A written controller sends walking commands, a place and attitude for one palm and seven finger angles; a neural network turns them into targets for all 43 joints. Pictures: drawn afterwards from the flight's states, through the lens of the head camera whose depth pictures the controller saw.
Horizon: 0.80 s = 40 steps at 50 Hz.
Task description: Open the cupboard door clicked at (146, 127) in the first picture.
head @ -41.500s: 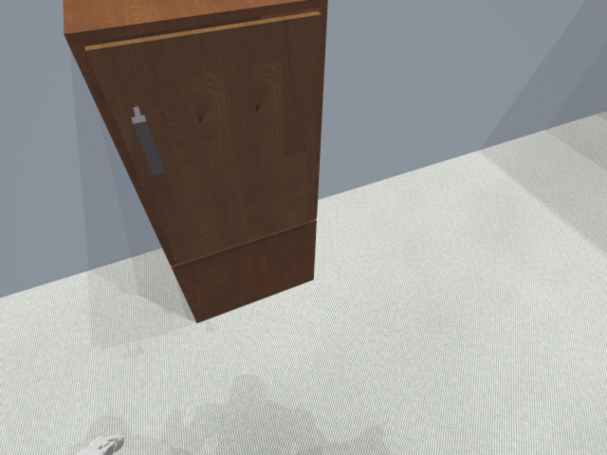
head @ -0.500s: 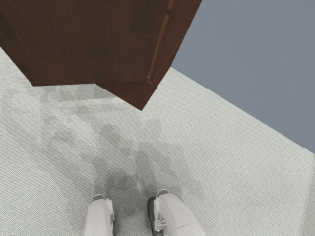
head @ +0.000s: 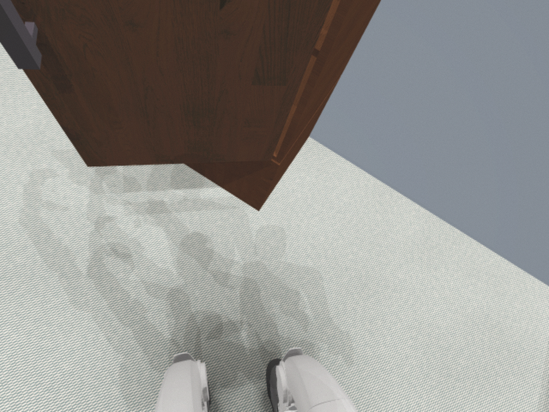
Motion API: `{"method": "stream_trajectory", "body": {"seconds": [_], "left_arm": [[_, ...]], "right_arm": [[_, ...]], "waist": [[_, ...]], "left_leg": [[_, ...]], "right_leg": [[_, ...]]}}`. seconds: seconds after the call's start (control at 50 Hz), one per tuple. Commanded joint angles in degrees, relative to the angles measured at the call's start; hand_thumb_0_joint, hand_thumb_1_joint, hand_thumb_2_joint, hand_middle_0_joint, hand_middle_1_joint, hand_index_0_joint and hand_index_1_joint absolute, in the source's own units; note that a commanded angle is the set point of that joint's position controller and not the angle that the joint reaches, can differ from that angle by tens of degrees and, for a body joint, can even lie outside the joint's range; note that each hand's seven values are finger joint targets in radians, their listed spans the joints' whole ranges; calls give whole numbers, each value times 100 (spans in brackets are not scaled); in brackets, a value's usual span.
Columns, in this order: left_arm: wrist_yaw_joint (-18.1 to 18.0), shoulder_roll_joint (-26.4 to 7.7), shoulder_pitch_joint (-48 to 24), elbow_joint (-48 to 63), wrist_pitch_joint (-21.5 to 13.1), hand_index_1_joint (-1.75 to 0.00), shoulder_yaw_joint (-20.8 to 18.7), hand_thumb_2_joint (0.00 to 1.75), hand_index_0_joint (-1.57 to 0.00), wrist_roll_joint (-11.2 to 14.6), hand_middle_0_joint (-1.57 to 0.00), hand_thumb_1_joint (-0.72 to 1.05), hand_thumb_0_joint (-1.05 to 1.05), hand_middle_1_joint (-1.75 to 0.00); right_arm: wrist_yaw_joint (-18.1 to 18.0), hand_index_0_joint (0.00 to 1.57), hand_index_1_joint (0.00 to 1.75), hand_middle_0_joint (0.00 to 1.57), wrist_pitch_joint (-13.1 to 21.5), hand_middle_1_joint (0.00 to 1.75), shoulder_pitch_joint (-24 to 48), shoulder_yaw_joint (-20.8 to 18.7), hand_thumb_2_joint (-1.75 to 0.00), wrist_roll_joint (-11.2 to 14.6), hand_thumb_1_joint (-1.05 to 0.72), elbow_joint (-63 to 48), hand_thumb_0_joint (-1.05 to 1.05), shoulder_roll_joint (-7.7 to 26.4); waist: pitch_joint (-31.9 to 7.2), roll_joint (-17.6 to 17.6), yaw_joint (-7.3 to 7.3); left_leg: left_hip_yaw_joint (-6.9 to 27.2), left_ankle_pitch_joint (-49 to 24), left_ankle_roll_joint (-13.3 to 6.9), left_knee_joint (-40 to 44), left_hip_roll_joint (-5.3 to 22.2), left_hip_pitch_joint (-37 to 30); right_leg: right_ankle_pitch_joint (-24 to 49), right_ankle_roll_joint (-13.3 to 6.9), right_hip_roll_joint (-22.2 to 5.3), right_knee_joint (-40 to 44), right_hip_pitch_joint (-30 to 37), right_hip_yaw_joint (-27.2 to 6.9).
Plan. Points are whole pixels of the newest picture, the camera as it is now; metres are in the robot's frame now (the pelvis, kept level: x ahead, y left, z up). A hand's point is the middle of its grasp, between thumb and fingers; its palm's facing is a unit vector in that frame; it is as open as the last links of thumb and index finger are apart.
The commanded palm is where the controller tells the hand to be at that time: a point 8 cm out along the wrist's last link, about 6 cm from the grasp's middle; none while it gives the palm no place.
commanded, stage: move the hooked fingers beside the handle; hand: left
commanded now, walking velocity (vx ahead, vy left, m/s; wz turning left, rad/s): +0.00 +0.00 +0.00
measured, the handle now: (6, 4) +0.59 +0.26 +0.11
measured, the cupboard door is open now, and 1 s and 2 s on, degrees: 39 39 39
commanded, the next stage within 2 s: slide the fingers in behind the handle in 0.08 s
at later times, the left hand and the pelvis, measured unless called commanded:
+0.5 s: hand out of the picture +0.52 +0.30 +0.11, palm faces +0.04 -1.00 +0.00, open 14.0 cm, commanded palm +0.52 +0.33 +0.11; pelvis -0.01 -0.02 +0.00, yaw +0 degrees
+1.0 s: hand out of the picture +0.53 +0.28 +0.11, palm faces +0.02 -1.00 +0.01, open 14.0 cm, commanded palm +0.53 +0.31 +0.11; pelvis +0.00 -0.02 +0.00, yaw +0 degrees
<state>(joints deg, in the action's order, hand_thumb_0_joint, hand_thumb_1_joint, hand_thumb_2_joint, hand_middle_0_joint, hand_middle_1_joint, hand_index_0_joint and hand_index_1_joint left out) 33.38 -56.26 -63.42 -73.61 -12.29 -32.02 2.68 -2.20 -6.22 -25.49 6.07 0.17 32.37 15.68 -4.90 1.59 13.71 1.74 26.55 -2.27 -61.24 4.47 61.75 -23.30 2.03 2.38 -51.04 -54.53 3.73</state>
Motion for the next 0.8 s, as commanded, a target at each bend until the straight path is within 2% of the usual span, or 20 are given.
{"method": "stream_trajectory", "body": {"seconds": [0.0, 0.04, 0.1, 0.16, 0.24, 0.28, 0.32, 0.36, 0.4, 0.42, 0.44, 0.48, 0.5, 0.56, 0.6, 0.62, 0.68, 0.7, 0.76, 0.78], "left_arm": [[-57, -1664, -2099, 1322, -378, -120, -228, 30, -30, 281, -30, -50, 0, -120], [-137, -1713, -2043, 1145, -343, -120, -196, 30, -30, 180, -30, -50, 0, -120], [-259, -1489, -2078, 1162, -392, -120, 0, 30, -30, 96, -30, -50, 0, -120], [-311, -1656, -2279, 997, -465, -120, -94, 30, -30, 140, -30, -50, 0, -120], [-211, -1694, -2363, 963, -580, -120, -48, 30, -30, 183, -30, -50, 0, -120], [-170, -1477, -2356, 1066, -609, -120, 85, 30, -30, 207, -30, -50, 0, -120], [-146, -1701, -2237, 809, -543, -120, -60, 30, -30, 196, -30, -50, 0, -120], [-116, -1562, -2343, 655, -435, -120, 103, 30, -30, 227, -30, -50, 0, -120], [-127, -1625, -2449, 639, -408, -120, 100, 30, -30, 211, -30, -50, 0, -120], [-146, -1759, -2528, 825, -438, -120, 26, 30, -30, 191, -30, -50, 0, -120], [-172, -1815, -2436, 814, -439, -120, -31, 30, -30, 169, -30, -50, 0, -120], [-226, -1820, -2565, 996, -521, -120, -52, 30, -30, 167, -30, -50, 0, -120], [-249, -1939, -2503, 992, -539, -120, -152, 30, -30, 146, -30, -50, 0, -120], [-292, -1797, -2509, 956, -506, -120, -84, 30, -30, 169, -30, -50, 0, -120], [-287, -2020, -2385, 973, -492, -120, -284, 30, -30, 183, -30, -50, 0, -120], [-275, -2000, -2257, 876, -443, -120, -276, 30, -30, 179, -30, -50, 0, -120], [-298, -1852, -2244, 972, -393, -120, -151, 30, -30, 122, -30, -50, 0, -120], [-324, -1945, -2169, 910, -372, -120, -216, 30, -30, 86, -30, -50, 0, -120], [-353, -1693, -2243, 915, -357, -120, -59, 30, -30, 134, -30, -50, 0, -120], [-353, -1629, -2344, 1007, -413, -120, -44, 30, -30, 181, -30, -50, 0, -120]], "right_arm": [[-86, 20, 30, 20, -3, 30, -1282, -531, -90, -37, -90, -74, 0, 1344], [-87, 20, 30, 20, -20, 30, -1224, -508, -90, -33, -90, -91, 0, 1348], [-90, 20, 30, 20, -21, 30, -1176, -504, -90, -27, -90, -115, 0, 1328], [-139, 20, 30, 20, 16, 30, -1126, -488, -90, -14, -90, -99, 0, 1370], [-186, 20, 30, 20, 72, 30, -1090, -448, -90, -2, -90, -67, 0, 1358], [-177, 20, 30, 20, 86, 30, -1102, -456, -90, 4, -90, -66, 0, 1322], [-202, 20, 30, 20, 84, 30, -1083, -446, -90, 13, -90, -38, 0, 1356], [-228, 20, 30, 20, 91, 30, -1052, -416, -90, 52, -90, -60, 0, 1333], [-255, 20, 30, 20, 121, 30, -1055, -395, -90, 51, -90, -61, 0, 1333], [-257, 20, 30, 20, 134, 30, -1070, -393, -90, 35, -90, -49, 0, 1334], [-251, 20, 30, 20, 138, 30, -1080, -390, -90, 37, -90, -62, 0, 1318], [-251, 20, 30, 20, 146, 30, -1124, -397, -90, 16, -90, -34, 0, 1289], [-241, 20, 30, 20, 139, 30, -1123, -401, -90, 11, -90, -39, 0, 1298], [-216, 20, 30, 20, 142, 30, -1113, -416, -90, 12, -90, -13, 0, 1285], [-212, 20, 30, 20, 145, 30, -1125, -423, -90, 26, -90, -46, 0, 1287], [-204, 20, 30, 20, 142, 30, -1127, -422, -90, 32, -90, -48, 0, 1277], [-180, 20, 30, 20, 119, 30, -1144, -420, -90, 36, -90, -47, 0, 1241], [-175, 20, 30, 20, 99, 30, -1144, -420, -90, 30, -90, -48, 0, 1255], [-176, 20, 30, 20, 107, 30, -1150, -443, -90, 36, -90, -42, 0, 1256], [-177, 20, 30, 20, 121, 30, -1159, -446, -90, 26, -90, -27, 0, 1250]], "waist": [[-3102, 1982, -134], [-2740, 1886, -145], [-2620, 1950, -120], [-2436, 1588, 10], [-2641, 1647, -13], [-2797, 1875, -31], [-2728, 1561, -19], [-2524, 1377, 69], [-2533, 1435, 63], [-2726, 1600, 12], [-2837, 1552, -16], [-2960, 1682, -10], [-3050, 1659, -44], [-3010, 1578, 9], [-3189, 1558, -76], [-3121, 1471, -85], [-3038, 1656, -93], [-2979, 1583, -111], [-2801, 1401, 3], [-2793, 1533, -2]], "left_leg": [[582, -4193, 319, 566, 19, -4375], [539, -3751, 287, 640, -5, -4066], [556, -3539, 292, 696, -16, -4115], [472, -2775, 166, 707, -49, -3656], [408, -2759, 128, 653, -77, -3538], [420, -2999, 150, 618, -85, -3784], [395, -2815, 102, 569, -72, -3521], [282, -2436, 23, 558, -104, -3087], [287, -2356, 15, 555, -97, -3038], [276, -2435, 16, 523, -101, -3076], [244, -2511, 5, 474, -107, -3042], [248, -2724, 11, 425, -107, -3138], [253, -2780, 24, 411, -94, -3164], [216, -2659, 3, 393, -90, -3044], [170, -2769, -10, 379, -118, -2959], [142, -2747, -20, 382, -129, -2849], [141, -2898, -14, 398, -138, -2973], [157, -2855, 0, 415, -114, -2964], [148, -2649, -21, 445, -112, -2857], [181, -2738, -6, 470, -118, -2993]], "right_leg": [[1574, -287, 333, 342, -49, 204], [1425, -288, 322, 370, -9, 201], [1292, -304, 312, 389, -132, 196], [1186, -291, 300, 418, 23, 136], [1295, -297, 282, 368, 251, 92], [1360, -313, 282, 341, 135, 95], [1357, -283, 285, 353, 235, 73], [1318, -244, 269, 387, 378, 17], [1269, -241, 255, 362, 355, 19], [1325, -248, 251, 326, 426, -5], [1419, -250, 260, 311, 523, -27], [1572, -261, 262, 253, 546, -30], [1620, -246, 262, 248, 592, -35], [1615, -226, 272, 261, 624, -49], [1836, -220, 270, 235, 899, -86], [1895, -219, 279, 238, 977, -88], [1975, -233, 282, 236, 859, -67], [1906, -221, 290, 243, 821, -39], [1799, -206, 294, 301, 768, -61], [1776, -239, 297, 285, 669, -29]]}}
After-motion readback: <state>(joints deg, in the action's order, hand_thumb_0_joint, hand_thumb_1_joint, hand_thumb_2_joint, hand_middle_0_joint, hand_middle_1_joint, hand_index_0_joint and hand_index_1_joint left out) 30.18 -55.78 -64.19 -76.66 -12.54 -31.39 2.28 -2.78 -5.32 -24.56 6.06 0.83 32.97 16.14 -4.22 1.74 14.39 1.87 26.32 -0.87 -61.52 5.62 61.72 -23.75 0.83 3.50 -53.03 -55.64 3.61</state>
